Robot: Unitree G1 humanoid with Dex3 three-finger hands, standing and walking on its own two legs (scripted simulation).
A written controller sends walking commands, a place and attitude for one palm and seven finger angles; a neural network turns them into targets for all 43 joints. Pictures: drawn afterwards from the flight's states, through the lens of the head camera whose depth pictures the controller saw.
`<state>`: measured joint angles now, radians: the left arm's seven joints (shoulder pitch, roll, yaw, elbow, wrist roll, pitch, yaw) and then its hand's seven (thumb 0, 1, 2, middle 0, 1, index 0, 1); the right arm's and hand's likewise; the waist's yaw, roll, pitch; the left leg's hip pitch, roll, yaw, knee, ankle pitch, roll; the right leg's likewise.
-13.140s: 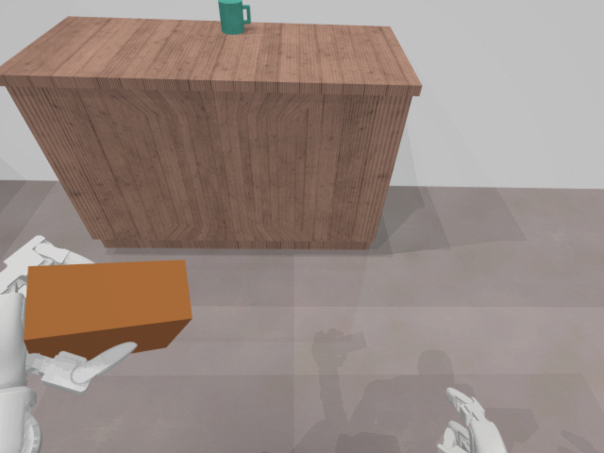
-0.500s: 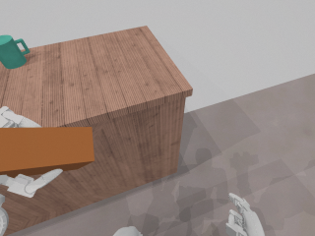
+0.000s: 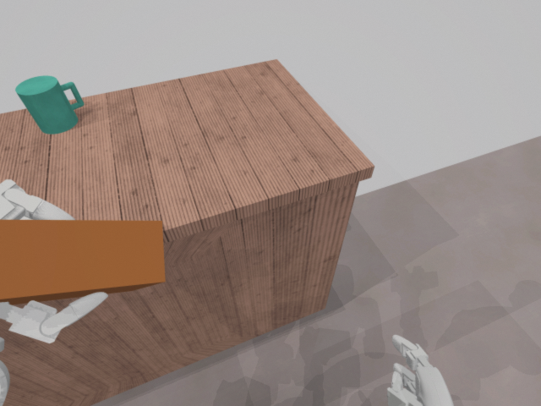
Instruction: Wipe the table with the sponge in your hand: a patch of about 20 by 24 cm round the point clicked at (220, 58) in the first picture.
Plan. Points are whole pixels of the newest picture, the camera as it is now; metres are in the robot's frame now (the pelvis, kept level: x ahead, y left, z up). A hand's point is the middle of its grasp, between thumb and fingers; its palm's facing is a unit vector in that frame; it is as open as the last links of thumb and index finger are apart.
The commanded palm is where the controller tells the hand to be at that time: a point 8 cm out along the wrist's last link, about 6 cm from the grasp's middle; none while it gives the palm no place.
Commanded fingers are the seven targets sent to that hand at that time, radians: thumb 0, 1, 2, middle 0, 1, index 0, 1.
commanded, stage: shuffle to correct the standing spot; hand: left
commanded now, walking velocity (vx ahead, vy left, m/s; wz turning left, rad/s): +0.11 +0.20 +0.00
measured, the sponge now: (104, 262) +0.23 +0.19 +0.18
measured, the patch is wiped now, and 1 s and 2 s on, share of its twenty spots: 0.00 0.00 0.00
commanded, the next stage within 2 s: come to a stop and stand still in 1.28 s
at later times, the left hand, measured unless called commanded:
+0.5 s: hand out of the picture +0.23 +0.36 +0.21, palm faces +0.42 -0.79 -0.44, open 10.3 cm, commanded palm +0.17 +0.39 +0.20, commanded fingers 0.00 0.10 1.30 -1.20 -1.60 -1.20 -1.60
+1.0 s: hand out of the picture +0.25 +0.45 +0.20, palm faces +0.41 -0.83 -0.38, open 10.3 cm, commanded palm +0.18 +0.49 +0.20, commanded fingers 0.00 0.10 1.30 -1.20 -1.60 -1.20 -1.60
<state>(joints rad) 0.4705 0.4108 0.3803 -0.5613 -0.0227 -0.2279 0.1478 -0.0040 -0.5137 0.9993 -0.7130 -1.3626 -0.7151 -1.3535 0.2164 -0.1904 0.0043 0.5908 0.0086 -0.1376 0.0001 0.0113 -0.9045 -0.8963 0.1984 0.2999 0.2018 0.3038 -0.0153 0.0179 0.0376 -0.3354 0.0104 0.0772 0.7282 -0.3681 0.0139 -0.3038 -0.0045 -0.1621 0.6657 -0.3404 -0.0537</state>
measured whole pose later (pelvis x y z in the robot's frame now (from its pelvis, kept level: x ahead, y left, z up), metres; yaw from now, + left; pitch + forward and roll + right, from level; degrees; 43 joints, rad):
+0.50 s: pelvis +0.00 +0.12 +0.01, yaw -1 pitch -1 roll +1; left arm 0.43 0.46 0.45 -0.56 -0.03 -0.22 0.16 0.00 -0.51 1.00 -0.71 -1.36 -0.72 -1.35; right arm 0.19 -0.14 -0.01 0.59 0.02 -0.13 -0.02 0.01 -0.91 -0.90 0.20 0.30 0.20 0.30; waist -0.02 -0.06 0.07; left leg -0.33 0.04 0.09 0.60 -0.24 0.01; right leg -0.42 -0.05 -0.09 0.97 -0.48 0.02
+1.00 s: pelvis +0.02 +0.21 +0.01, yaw +0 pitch -2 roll +0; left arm 0.39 0.42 0.39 -0.53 -0.02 -0.22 0.15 0.00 -0.51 1.00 -0.72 -1.36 -0.72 -1.35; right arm 0.20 -0.19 -0.03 0.62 0.01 -0.12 -0.05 0.01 -0.91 -0.90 0.20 0.30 0.20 0.30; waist -0.01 -0.08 0.08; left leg -0.32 0.04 0.07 0.60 -0.24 0.01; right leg -0.39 -0.04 -0.03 0.99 -0.50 0.00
